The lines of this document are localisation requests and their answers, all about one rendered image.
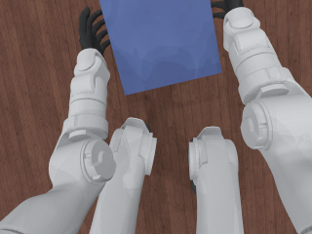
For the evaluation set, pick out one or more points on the robot left thigh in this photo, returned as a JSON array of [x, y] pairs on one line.
[[118, 201]]

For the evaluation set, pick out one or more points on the right robot forearm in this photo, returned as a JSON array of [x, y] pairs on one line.
[[254, 61]]

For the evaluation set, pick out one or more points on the carton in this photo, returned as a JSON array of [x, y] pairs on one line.
[[157, 43]]

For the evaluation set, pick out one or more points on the robot thigh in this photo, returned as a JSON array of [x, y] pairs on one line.
[[219, 209], [118, 201]]

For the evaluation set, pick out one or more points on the right robot upper arm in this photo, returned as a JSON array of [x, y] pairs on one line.
[[280, 127]]

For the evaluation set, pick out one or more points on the robot left hand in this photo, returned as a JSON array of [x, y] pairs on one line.
[[88, 32]]

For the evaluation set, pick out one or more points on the left robot forearm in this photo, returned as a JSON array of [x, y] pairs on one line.
[[88, 100]]

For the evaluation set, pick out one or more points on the robot right hand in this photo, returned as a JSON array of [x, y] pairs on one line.
[[226, 6]]

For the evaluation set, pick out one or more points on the robot right thigh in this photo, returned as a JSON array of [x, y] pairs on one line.
[[219, 209]]

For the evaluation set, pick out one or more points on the left robot upper arm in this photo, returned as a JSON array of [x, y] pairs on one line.
[[78, 172]]

